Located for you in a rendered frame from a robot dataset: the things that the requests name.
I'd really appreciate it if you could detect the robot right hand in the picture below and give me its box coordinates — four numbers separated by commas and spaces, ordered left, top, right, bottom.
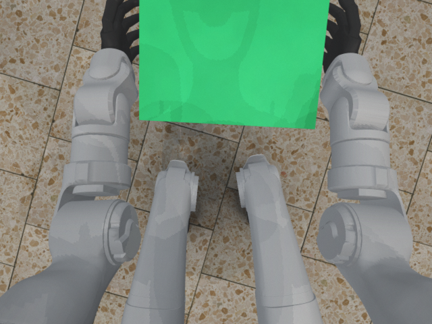
323, 0, 362, 73

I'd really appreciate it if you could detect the robot right shin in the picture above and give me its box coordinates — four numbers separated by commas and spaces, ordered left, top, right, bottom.
243, 154, 281, 183

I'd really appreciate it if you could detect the robot left hand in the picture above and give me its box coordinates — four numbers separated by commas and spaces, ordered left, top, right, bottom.
100, 0, 139, 64

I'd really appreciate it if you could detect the carton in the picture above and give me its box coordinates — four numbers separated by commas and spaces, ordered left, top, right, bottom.
139, 0, 330, 129

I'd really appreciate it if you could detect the robot right upper arm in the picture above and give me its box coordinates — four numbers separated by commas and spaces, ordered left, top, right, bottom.
317, 202, 432, 324

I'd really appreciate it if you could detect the robot right thigh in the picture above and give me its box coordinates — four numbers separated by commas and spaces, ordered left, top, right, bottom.
236, 161, 323, 324

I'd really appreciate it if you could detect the robot right forearm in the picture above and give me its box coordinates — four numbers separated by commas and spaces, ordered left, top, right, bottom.
320, 53, 413, 247

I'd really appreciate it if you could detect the robot left upper arm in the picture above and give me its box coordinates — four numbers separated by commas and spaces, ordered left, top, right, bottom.
0, 199, 141, 324

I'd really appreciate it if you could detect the robot left forearm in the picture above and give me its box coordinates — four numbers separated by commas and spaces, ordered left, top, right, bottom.
49, 48, 138, 252

